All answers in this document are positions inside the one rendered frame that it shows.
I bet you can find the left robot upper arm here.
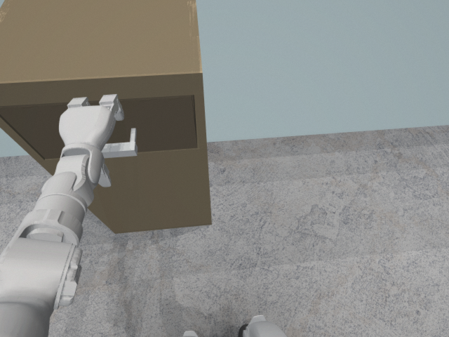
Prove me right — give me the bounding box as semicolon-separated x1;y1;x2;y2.
0;237;83;337

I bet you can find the cabinet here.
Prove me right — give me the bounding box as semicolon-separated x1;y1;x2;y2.
0;0;212;234

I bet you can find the left robot forearm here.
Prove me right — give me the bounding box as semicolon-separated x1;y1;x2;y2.
0;143;103;270

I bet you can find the handle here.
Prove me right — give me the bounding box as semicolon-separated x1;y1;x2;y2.
101;128;138;158

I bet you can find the drawer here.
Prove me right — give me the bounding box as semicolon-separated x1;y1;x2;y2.
0;95;197;159

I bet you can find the robot left hand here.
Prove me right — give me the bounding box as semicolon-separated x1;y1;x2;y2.
59;94;124;187

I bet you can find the right robot thigh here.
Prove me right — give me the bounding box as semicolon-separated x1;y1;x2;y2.
243;321;288;337

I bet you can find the right robot shin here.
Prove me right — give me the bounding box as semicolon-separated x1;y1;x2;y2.
248;315;266;326

